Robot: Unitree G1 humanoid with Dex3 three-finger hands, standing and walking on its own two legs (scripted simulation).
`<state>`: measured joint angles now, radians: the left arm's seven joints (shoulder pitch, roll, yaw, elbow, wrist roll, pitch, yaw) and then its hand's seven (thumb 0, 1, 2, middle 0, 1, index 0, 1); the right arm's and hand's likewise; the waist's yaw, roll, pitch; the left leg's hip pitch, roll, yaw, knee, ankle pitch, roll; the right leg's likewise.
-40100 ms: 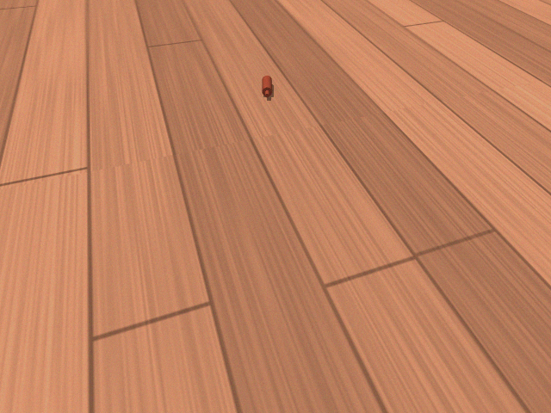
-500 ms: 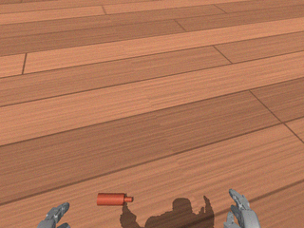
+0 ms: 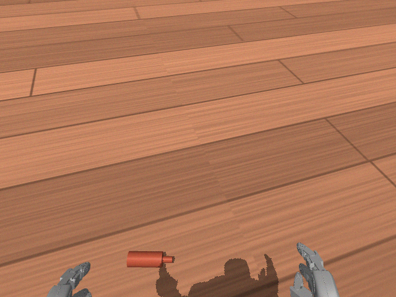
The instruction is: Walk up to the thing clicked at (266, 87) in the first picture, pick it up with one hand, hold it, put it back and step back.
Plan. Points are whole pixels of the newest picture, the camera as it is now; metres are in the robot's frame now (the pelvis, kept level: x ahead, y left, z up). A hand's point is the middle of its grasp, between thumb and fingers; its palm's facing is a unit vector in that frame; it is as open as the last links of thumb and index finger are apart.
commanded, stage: home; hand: left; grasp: from above
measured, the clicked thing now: (150, 259) +0.46 +0.17 -0.68
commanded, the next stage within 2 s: stand in 0.82 s
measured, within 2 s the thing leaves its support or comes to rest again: neither
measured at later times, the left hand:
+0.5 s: hand out of the picture +0.16 +0.18 -0.05, palm faces +0.04 -0.98 -0.21, open 7.4 cm
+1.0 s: hand out of the picture +0.17 +0.19 -0.07, palm faces +0.01 -0.96 -0.29, open 7.4 cm
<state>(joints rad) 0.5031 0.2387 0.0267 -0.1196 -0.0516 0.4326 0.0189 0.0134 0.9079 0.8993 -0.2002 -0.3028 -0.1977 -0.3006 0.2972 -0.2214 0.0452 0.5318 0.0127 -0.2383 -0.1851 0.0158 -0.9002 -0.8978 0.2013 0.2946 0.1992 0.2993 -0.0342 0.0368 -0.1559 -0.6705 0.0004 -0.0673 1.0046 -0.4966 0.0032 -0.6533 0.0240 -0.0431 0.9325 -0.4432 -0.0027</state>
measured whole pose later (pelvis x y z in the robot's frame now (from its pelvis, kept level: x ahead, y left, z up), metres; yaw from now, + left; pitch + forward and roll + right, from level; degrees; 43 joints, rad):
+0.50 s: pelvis +0.00 +0.00 +0.00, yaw +0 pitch +10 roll -3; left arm 0.51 0.24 0.03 -0.13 -0.05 0.43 0.02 0.01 0.91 0.90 -0.20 -0.30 -0.20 -0.30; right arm 0.30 -0.22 0.04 0.53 0.01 -0.23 -0.18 0.02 -0.90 -0.90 0.20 0.29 0.20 0.30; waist -0.03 0.04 -0.16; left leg -0.68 0.00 -0.07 1.01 -0.50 0.00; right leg -0.66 0.02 -0.04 0.94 -0.45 0.00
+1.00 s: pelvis +0.00 +0.00 +0.01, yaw +0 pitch +5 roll -1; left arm 0.33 0.26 0.00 0.21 0.03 0.21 0.03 0.01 0.90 0.90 -0.20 -0.30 -0.20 -0.30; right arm 0.22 -0.25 0.02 0.67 -0.08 -0.13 -0.10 0.01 -0.90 -0.90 0.20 0.29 0.20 0.30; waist 0.01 0.00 -0.05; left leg -0.55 -0.02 -0.05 0.94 -0.47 0.01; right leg -0.55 0.00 -0.02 0.91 -0.44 -0.01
